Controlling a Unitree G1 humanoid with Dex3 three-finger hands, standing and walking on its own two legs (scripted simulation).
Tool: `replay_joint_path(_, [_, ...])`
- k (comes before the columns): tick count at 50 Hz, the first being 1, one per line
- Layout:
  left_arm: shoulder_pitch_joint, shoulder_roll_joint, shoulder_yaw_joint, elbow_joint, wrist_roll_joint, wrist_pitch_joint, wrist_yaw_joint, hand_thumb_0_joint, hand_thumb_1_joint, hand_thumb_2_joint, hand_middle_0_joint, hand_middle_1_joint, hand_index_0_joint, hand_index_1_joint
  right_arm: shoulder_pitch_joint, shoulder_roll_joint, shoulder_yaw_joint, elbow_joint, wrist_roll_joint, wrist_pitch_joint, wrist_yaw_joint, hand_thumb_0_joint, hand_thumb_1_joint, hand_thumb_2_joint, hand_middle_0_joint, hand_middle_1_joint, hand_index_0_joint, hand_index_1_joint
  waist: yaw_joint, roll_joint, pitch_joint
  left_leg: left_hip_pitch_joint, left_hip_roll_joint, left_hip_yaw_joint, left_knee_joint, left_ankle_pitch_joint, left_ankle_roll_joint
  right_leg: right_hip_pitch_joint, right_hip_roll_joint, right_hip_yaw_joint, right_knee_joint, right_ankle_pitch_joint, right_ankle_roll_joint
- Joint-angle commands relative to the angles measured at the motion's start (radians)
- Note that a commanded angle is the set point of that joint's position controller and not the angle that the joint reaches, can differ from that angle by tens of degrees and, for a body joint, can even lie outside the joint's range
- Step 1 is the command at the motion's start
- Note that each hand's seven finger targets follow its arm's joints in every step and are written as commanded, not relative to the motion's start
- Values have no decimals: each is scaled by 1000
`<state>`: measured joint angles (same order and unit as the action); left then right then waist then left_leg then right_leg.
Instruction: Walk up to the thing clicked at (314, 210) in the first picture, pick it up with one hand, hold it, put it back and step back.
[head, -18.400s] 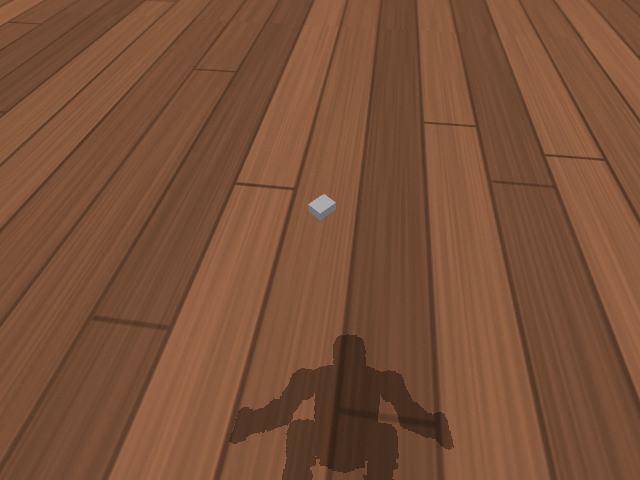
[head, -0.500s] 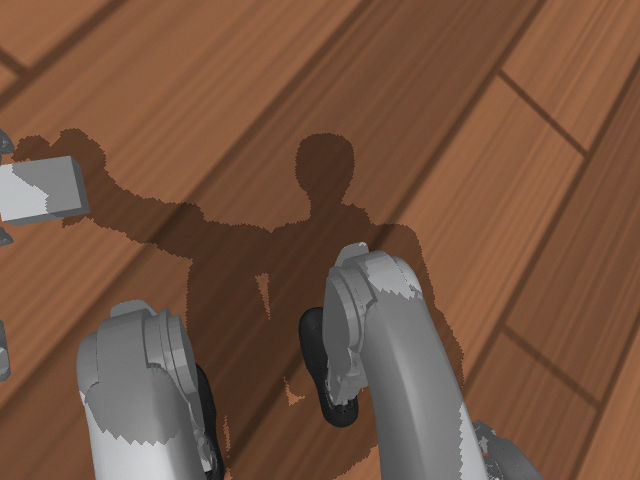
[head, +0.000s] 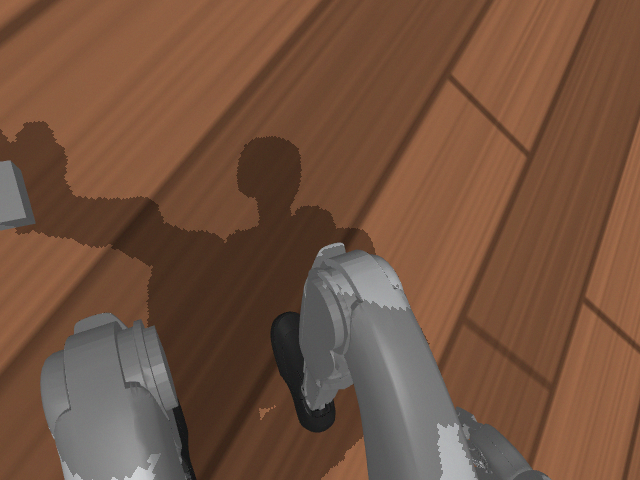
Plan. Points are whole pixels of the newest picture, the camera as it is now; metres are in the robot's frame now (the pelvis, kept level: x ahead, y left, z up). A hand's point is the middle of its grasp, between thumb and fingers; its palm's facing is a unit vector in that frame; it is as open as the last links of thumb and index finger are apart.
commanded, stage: rest palm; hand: left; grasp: from above
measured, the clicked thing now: out of the picture +0.49 +0.30 -0.29
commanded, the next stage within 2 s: close in 1.12 s
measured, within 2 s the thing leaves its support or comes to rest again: neither
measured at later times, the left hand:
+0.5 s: hand out of the picture +0.47 +0.30 -0.25, palm faces -0.48 -0.12 -0.87, open 13.9 cm
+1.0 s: hand out of the picture +0.48 +0.29 -0.26, palm faces -0.46 -0.10 -0.88, open 14.1 cm
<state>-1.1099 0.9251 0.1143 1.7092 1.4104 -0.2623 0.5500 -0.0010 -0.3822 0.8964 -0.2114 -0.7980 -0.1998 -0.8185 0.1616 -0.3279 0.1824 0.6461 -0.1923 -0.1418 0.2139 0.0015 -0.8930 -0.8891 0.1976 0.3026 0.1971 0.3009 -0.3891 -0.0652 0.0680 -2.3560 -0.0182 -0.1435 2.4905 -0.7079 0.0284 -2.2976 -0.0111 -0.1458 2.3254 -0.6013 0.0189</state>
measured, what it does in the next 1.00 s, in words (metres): stands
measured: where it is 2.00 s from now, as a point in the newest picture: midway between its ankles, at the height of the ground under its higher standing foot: (244, 428)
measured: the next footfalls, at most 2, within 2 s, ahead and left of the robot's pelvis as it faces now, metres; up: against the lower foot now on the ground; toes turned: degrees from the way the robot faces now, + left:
none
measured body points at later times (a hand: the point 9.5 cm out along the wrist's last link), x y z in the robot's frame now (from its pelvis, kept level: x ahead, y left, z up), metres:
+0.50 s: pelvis +0.00 +0.00 +0.00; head +0.29 +0.11 +0.32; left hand +0.49 +0.31 -0.20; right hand +0.02 -0.27 -0.05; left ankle +0.07 +0.11 -0.28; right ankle +0.12 -0.12 -0.28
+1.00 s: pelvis +0.00 +0.00 -0.01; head +0.30 +0.11 +0.31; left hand +0.50 +0.29 -0.21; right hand +0.03 -0.25 -0.05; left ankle +0.07 +0.11 -0.28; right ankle +0.12 -0.12 -0.28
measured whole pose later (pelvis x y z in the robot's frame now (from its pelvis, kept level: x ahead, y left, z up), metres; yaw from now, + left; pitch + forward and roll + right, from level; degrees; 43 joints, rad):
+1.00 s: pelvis +0.00 +0.00 -0.01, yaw -4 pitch +29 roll -15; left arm -1.12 1.05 0.13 1.77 1.36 -0.23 0.62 0.00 -0.51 1.01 -0.11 -0.96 -0.09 -0.99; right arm 0.14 -0.36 0.29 0.61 -0.24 -0.24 0.27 0.00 -0.91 -0.90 0.20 0.30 0.20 0.30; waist -0.43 -0.13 0.18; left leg -2.34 0.00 -0.21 2.55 -0.74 0.03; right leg -2.27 0.01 -0.20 2.33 -0.60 0.03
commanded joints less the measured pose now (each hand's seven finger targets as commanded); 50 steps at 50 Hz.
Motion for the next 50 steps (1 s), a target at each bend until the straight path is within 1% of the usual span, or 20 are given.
replay_joint_path(1, [-258, 282, 68, -66, -31, 26, 48, 0, -439, 917, -142, -873, -133, -881, 240, -323, -81, 7, -13, -22, -6, 0, -889, -896, 200, 300, 200, 300, -40, 377, -578, 448, -1, 58, -257, 146, 13, 335, 39, -50, -190, 129, -40])
replay_joint_path(2, [-241, 304, 82, -82, -35, 27, 44, 0, -442, 919, -127, -896, -124, -898, 237, -326, -80, -2, -11, -23, -9, 0, -889, -896, 200, 300, 200, 300, -29, 376, -599, 451, 0, 59, -254, 156, 14, 352, 40, -50, -194, 134, -40])
replay_joint_path(3, [-248, 293, 61, -104, -48, 29, 34, 0, -453, 922, -121, -912, -119, -913, 233, -321, -76, -8, -8, -27, -8, 0, -892, -898, 200, 300, 200, 300, -29, 401, -626, 452, -1, 64, -251, 161, 15, 385, 42, -43, -191, 143, -40])
replay_joint_path(5, [-249, 311, 62, -125, -57, 29, 22, 0, -468, 929, -105, -939, -105, -937, 251, -326, -69, -4, -13, -30, -10, 0, -894, -899, 200, 300, 199, 300, -36, 408, -656, 474, 4, 59, -241, 185, 14, 418, 44, -47, -187, 170, -38])
replay_joint_path(6, [-241, 339, 74, -131, -75, 26, 18, 0, -476, 931, -102, -947, -103, -946, 248, -326, -68, -2, -11, -32, -12, 0, -896, -900, 200, 300, 199, 300, -23, 393, -668, 441, 6, 59, -230, 176, 17, 449, 47, -41, -193, 166, -37])
replay_joint_path(7, [-235, 344, 77, -141, -73, 27, 11, 0, -487, 941, -99, -946, -96, -948, 266, -333, -66, 0, -12, -32, -14, 0, -896, -900, 200, 300, 199, 300, -31, 400, -670, 459, 4, 59, -227, 199, 14, 449, 44, -47, -191, 183, -39])
replay_joint_path(9, [-227, 370, 85, -180, -92, 13, 1, 0, -510, 957, -92, -954, -84, -961, 265, -335, -65, 2, -11, -28, -19, 0, -898, -901, 200, 300, 199, 300, -18, 426, -691, 463, 11, 57, -220, 224, 6, 481, 49, -45, -193, 196, -46])
replay_joint_path(10, [-225, 370, 88, -171, -87, 9, -4, 0, -511, 956, -91, -949, -84, -956, 278, -340, -58, 3, -17, -29, -19, 0, -898, -900, 200, 300, 199, 300, -35, 420, -665, 472, 11, 54, -202, 240, 3, 461, 48, -54, -188, 207, -48])
replay_joint_path(15, [-156, 386, 98, -181, -95, -24, -6, 0, -504, 964, -96, -943, -86, -952, 276, -331, -44, 11, -24, -13, -19, 0, -896, -900, 200, 300, 199, 300, -10, 438, -655, 469, 16, 43, -208, 272, -6, 509, 57, -62, -189, 234, -51])
replay_joint_path(22, [-171, 332, 50, -169, -68, -53, 27, 0, -471, 969, -124, -923, -112, -935, 250, -351, -53, 13, -32, -8, -13, 0, -895, -900, 200, 300, 200, 300, -30, 494, -594, 544, 26, 5, -231, 288, -26, 396, 64, -104, -169, 225, -59])
replay_joint_path(23, [-196, 312, 28, -163, -60, -56, 33, 0, -465, 966, -130, -907, -115, -922, 235, -351, -47, 5, -34, -12, -10, 0, -893, -899, 200, 300, 200, 300, -43, 495, -566, 530, 27, 0, -228, 272, -26, 378, 64, -110, -168, 215, -58])
replay_joint_path(25, [-201, 316, 31, -130, -44, -56, 47, 0, -479, 966, -118, -914, -103, -928, 233, -343, -35, 14, -40, -18, -3, 0, -894, -900, 200, 300, 200, 300, -58, 471, -531, 526, 30, -8, -227, 245, -23, 350, 63, -116, -161, 199, -51])
replay_joint_path(31, [-230, 291, 0, -92, -19, -41, 96, 0, -468, 993, -137, -917, -113, -941, 200, -352, -30, 21, -49, -48, 16, 0, -895, -902, 200, 300, 200, 300, -72, 499, -516, 550, 35, -19, -241, 229, -27, 331, 64, -119, -148, 201, -43])
replay_joint_path(32, [-271, 264, -24, -119, -29, -43, 100, 0, -477, 985, -132, -915, -108, -939, 186, -363, -36, 12, -47, -55, 19, 0, -895, -902, 200, 300, 200, 300, -77, 517, -520, 553, 36, -30, -257, 224, -32, 317, 60, -123, -147, 198, -43])
replay_joint_path(37, [-256, 295, -8, -62, -15, -5, 124, 0, -515, 991, -102, -939, -80, -961, 184, -371, -27, 13, -48, -75, 31, 0, -897, -903, 200, 300, 200, 300, -80, 518, -507, 551, 40, -30, -261, 206, -31, 321, 59, -116, -142, 194, -42])
replay_joint_path(41, [-253, 296, -3, -56, -30, 17, 126, 0, -528, 1006, -92, -957, -69, -980, 181, -373, -13, 5, -49, -89, 44, 0, -897, -903, 200, 300, 199, 300, -92, 505, -508, 546, 41, -30, -247, 230, -27, 342, 61, -115, -145, 219, -37])
replay_joint_path(45, [-255, 337, 19, -51, -56, 33, 125, 0, -549, 1027, -87, -974, -58, -1002, 181, -369, 3, 0, -43, -97, 46, 0, -901, -905, 200, 300, 199, 300, -83, 483, -536, 523, 41, -23, -231, 245, -20, 393, 65, -110, -155, 239, -35])
replay_joint_path(46, [-237, 326, 10, -25, -55, 38, 119, 0, -547, 1016, -85, -979, -61, -1003, 190, -381, -3, -5, -45, -98, 45, 0, -902, -905, 200, 300, 200, 300, -96, 484, -524, 514, 37, -15, -232, 234, -17, 400, 66, -105, -156, 235, -36])
replay_joint_path(47, [-254, 346, 29, -50, -67, 36, 118, 0, -553, 1007, -82, -977, -57, -1002, 198, -375, 2, -4, -43, -99, 47, 0, -903, -905, 200, 300, 199, 300, -88, 483, -528, 498, 36, -14, -229, 239, -14, 414, 66, -107, -163, 237, -35])
replay_joint_path(50, [-240, 359, 22, -55, -87, 39, 100, 0, -570, 1018, -76, -984, -48, -1011, 187, -376, 15, -12, -37, -102, 41, 0, -904, -906, 200, 300, 199, 300, -84, 449, -522, 467, 36, -6, -214, 220, -7, 432, 69, -101, -176, 224, -33])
